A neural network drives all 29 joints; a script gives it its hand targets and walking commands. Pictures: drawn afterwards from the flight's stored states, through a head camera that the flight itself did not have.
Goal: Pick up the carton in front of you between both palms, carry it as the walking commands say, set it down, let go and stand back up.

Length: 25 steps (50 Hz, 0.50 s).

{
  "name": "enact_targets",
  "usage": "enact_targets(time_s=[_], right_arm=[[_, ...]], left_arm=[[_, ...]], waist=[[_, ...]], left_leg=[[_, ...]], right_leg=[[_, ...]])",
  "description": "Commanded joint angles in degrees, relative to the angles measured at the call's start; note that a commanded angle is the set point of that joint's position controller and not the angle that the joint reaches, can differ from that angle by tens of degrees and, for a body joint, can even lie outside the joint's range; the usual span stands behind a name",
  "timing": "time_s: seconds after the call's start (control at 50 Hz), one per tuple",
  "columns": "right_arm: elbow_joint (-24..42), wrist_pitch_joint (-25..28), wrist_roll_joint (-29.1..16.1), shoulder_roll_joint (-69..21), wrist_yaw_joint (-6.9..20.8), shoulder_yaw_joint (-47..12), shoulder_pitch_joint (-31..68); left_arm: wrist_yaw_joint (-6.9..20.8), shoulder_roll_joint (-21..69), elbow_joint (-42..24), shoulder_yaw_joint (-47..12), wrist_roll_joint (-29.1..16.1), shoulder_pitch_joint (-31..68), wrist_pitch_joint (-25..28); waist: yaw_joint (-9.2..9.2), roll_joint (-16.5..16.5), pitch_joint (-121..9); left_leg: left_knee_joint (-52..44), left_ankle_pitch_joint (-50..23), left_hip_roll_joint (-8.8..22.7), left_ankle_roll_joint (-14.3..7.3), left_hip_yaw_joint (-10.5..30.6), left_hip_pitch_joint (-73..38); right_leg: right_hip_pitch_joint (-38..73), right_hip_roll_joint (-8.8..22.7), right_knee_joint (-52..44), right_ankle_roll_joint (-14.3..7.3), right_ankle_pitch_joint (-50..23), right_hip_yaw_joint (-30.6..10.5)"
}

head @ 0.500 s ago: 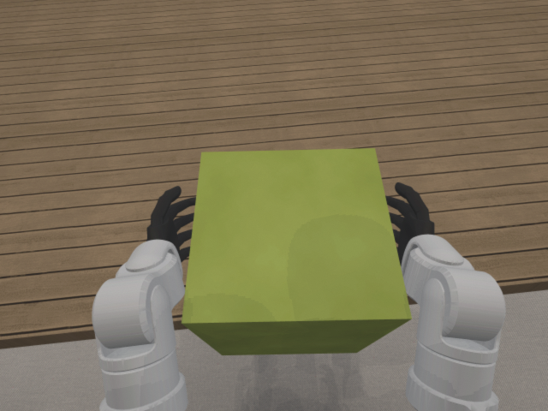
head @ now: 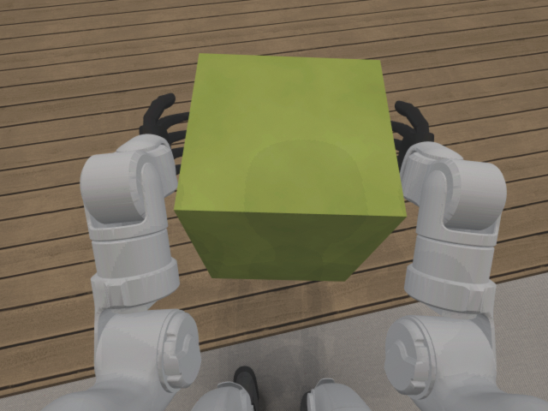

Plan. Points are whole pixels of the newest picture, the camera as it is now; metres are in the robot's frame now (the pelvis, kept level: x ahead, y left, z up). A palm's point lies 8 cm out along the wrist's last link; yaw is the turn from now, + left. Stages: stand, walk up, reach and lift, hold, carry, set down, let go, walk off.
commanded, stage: carry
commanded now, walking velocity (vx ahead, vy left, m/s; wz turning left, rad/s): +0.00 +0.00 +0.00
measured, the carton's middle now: (283, 185) +0.41 -0.01 +0.04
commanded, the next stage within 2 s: none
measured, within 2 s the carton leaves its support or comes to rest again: neither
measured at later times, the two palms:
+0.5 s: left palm (173, 99) +0.48 +0.13 +0.13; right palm (415, 94) +0.49 -0.17 +0.13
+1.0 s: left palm (179, 114) +0.47 +0.12 +0.12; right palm (416, 106) +0.48 -0.18 +0.12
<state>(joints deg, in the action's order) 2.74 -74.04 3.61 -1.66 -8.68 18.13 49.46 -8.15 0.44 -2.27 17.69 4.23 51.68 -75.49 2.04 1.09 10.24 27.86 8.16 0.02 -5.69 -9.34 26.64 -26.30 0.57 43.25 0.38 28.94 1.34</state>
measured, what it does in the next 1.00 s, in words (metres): walks ahead: right foot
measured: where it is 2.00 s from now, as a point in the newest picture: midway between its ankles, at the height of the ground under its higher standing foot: (280, 408)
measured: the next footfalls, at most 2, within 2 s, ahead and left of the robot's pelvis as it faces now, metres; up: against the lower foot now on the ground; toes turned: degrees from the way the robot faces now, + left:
right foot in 0.08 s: +0.14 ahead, -0.13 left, +0.00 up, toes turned -6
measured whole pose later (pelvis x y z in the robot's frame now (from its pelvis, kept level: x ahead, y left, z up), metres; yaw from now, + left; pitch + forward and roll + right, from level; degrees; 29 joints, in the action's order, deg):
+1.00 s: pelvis +0.12 -0.04 +0.00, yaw +2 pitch +4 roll +0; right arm -7.3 -69.2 3.2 -0.5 -7.1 11.6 38.1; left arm -7.1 1.1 5.5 12.5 3.9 36.9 -69.2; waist 0.5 -0.1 -2.5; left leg 31.6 21.4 2.2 -0.3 -6.6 14.1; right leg -17.9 0.6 32.3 -2.6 18.6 7.8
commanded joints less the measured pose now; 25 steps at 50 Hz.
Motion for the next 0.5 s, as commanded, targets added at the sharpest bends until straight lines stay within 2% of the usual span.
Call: enact_targets(time_s=[0.0, 0.04, 0.06, 0.08, 0.1, 0.12, 0.14, 0.16, 0.18, 0.2, 0.24, 0.26, 0.28, 0.3, 0.32, 0.34, 0.36, 0.38, 0.4, 0.42, 0.44, 0.46, 0.48], right_arm=[[12.3, 0.8, -24.7, -57.5, 12.6, -38.8, 41.0], [15.9, 1.1, -24.1, -55.4, 12.3, -41.6, 38.6], [15.6, 1.2, -23.0, -54.2, 12.2, -42.1, 38.4], [15.9, 1.0, -22.8, -53.1, 12.2, -42.9, 37.8], [16.4, 0.8, -22.9, -52.8, 12.3, -44.0, 38.0], [15.8, 0.7, -22.7, -52.3, 12.4, -44.5, 37.4], [15.0, 0.5, -22.5, -52.3, 12.6, -44.7, 36.8], [13.4, 0.3, -22.2, -52.1, 12.7, -44.9, 36.4], [11.2, 0.1, -22.0, -52.1, 12.9, -44.9, 35.1], [8.8, 0.0, -21.8, -52.3, 13.2, -44.8, 33.7], [4.3, -0.1, -21.4, -53.3, 13.9, -44.2, 31.1], [2.1, 0.0, -21.4, -54.0, 14.3, -43.7, 30.4], [-0.1, 0.3, -21.1, -54.9, 14.6, -43.5, 29.9], [-1.9, 0.6, -21.1, -56.2, 15.0, -43.4, 29.3], [-3.5, 1.1, -21.2, -57.6, 15.4, -43.2, 28.9], [-4.2, 1.8, -21.3, -58.8, 15.6, -43.0, 28.9], [-4.5, 2.5, -21.4, -59.7, 15.7, -43.0, 29.3], [-4.6, 3.2, -21.5, -60.7, 15.7, -43.0, 29.5], [-4.4, 3.8, -21.6, -61.7, 15.6, -42.8, 29.8], [-3.9, 4.3, -21.8, -62.1, 15.4, -42.5, 30.7], [-3.6, 4.7, -22.1, -62.5, 15.3, -42.6, 31.6], [-3.4, 5.0, -22.6, -62.9, 15.2, -43.0, 32.1], [-3.4, 5.2, -23.1, -62.8, 15.2, -43.3, 32.2]], left_arm=[[9.4, 58.9, -8.0, -37.5, -20.1, 34.0, 2.2], [9.4, 56.6, -10.6, -38.9, -19.3, 30.0, 2.4], [9.7, 56.2, -12.3, -40.1, -19.6, 31.9, 2.5], [9.9, 55.1, -12.3, -40.9, -19.6, 31.3, 2.6], [10.3, 54.0, -13.0, -41.9, -20.0, 31.1, 2.6], [10.8, 53.7, -13.0, -42.7, -20.6, 30.9, 2.3], [11.5, 53.7, -12.5, -43.5, -21.3, 30.9, 2.2], [12.0, 53.6, -12.0, -44.1, -22.2, 30.8, 1.9], [12.6, 53.8, -11.1, -44.7, -22.9, 30.5, 1.7], [13.0, 54.1, -9.9, -45.0, -23.5, 30.2, 1.4], [13.9, 55.4, -6.7, -45.1, -24.0, 29.4, 1.3], [14.2, 56.3, -4.7, -44.9, -24.0, 28.9, 1.5], [14.6, 57.6, -2.6, -44.7, -24.1, 28.7, 1.6], [15.0, 58.9, -0.7, -44.3, -24.1, 28.7, 1.9], [15.4, 60.1, 1.1, -44.1, -24.1, 28.9, 2.3], [15.8, 61.4, 2.4, -43.9, -24.4, 29.3, 2.8], [16.1, 62.6, 3.5, -43.7, -24.8, 29.6, 3.4], [16.4, 63.5, 4.5, -43.2, -25.0, 29.3, 4.1], [16.5, 64.2, 5.1, -42.9, -25.1, 29.1, 4.7], [16.6, 64.8, 5.2, -42.7, -25.5, 29.1, 5.2], [16.5, 65.1, 4.9, -42.8, -25.8, 29.2, 5.8], [16.3, 65.0, 4.4, -42.9, -26.0, 29.4, 6.3], [15.9, 64.8, 3.7, -43.2, -26.1, 29.4, 6.6]], waist=[[0.3, -9.7, -51.7], [-1.18, -9.0, -52.3], [-1.99, -7.9, -52.3], [-2.34, -3.2, -53.4], [-2.56, 3.4, -53.3], [-2.78, 6.5, -52.4], [-2.96, 7.2, -50.9], [-3.25, 6.5, -49.6], [-3.19, 6.0, -48.7], [-2.95, 4.3, -48.1], [-2.22, -0.4, -47.3], [-1.64, -2.9, -46.4], [-1.76, -6.3, -45.3], [-1.67, -7.5, -44.0], [-1.45, -7.3, -43.0], [-1.36, -5.6, -42.4], [-1.73, -2.2, -41.8], [-2.21, 2.7, -41.2], [-2.37, 6.5, -40.4], [-2.4, 7.5, -39.5], [-2.43, 7.3, -39.2], [-2.03, 6.4, -39.5], [-1.41, 2.4, -40.4]], left_leg=[[6.6, -61.8, 14.2, -5.1, 10.4, -43.3], [9.4, -57.5, 11.5, -3.0, 6.9, -38.5], [9.2, -50.0, 10.7, -1.4, 6.7, -32.7], [8.6, -37.4, 8.9, 0.7, 5.9, -25.0], [9.9, -24.6, 6.8, 2.0, 5.5, -19.5], [10.6, -14.8, 5.1, 2.8, 5.1, -14.7], [7.7, -7.8, 3.8, 3.6, 4.8, -11.8], [6.2, -7.4, 3.2, 3.8, 4.4, -12.0], [5.1, -11.0, 3.2, 3.6, 4.2, -14.1], [4.7, -17.6, 3.9, 3.2, 4.4, -17.4], [5.8, -37.9, 7.0, 1.7, 6.2, -25.9], [7.1, -51.8, 9.7, 0.5, 8.1, -30.1], [8.6, -60.7, 11.3, -0.8, 8.6, -34.1], [8.8, -60.7, 11.4, -1.0, 8.5, -35.7], [8.6, -55.4, 10.4, -0.2, 7.9, -33.9], [8.4, -47.2, 8.8, 0.9, 6.8, -29.4], [9.0, -35.0, 6.7, 2.1, 5.0, -22.6], [7.5, -16.9, 4.1, 3.5, 2.9, -13.9], [2.2, 0.4, 2.0, 4.8, 1.5, -7.1], [-3.6, 5.0, 0.8, 5.4, 0.9, -5.1], [-8.1, 0.5, 0.4, 5.5, 0.7, -8.7], [-9.8, -8.5, 0.7, 5.0, 0.9, -15.7], [-7.8, -26.3, 2.5, 4.3, 1.9, -25.6]], right_leg=[[3.0, -0.8, -8.6, 0.6, -9.4, 2.2], [10.8, 0.1, -18.2, 0.6, -23.3, 4.0], [16.7, 1.8, -19.2, -0.3, -29.8, 3.0], [23.6, 6.1, -11.8, -3.0, -48.6, -1.1], [27.8, 9.9, -6.3, -5.9, -66.4, -4.3], [30.9, 11.4, -5.8, -7.4, -75.3, -5.6], [32.7, 11.8, -5.9, -8.4, -78.1, -5.7], [32.5, 11.3, -5.7, -8.1, -78.3, -5.1], [30.6, 10.4, -5.2, -7.3, -76.2, -4.2], [27.6, 9.3, -4.8, -6.3, -70.9, -3.0], [19.1, 6.3, -4.8, -4.0, -54.0, -0.4], [13.9, 4.5, -5.5, -3.0, -42.2, 1.2], [9.5, 2.8, -10.1, -1.8, -31.2, 2.8], [8.0, 2.2, -14.4, -1.1, -27.9, 3.4], [10.5, 2.3, -16.9, -0.8, -31.8, 3.5], [15.5, 2.7, -17.6, -0.9, -40.6, 3.1], [22.4, 4.3, -16.0, -1.7, -55.0, 2.1], [30.4, 7.2, -13.3, -3.2, -72.4, -0.2], [37.4, 10.3, -11.0, -5.3, -86.5, -2.1], [40.8, 11.3, -9.8, -6.3, -91.3, -2.2], [39.5, 10.8, -9.1, -6.1, -89.3, -1.8], [34.6, 9.4, -7.9, -5.2, -82.5, -0.6], [25.9, 7.2, -5.2, -4.0, -69.0, 1.3]])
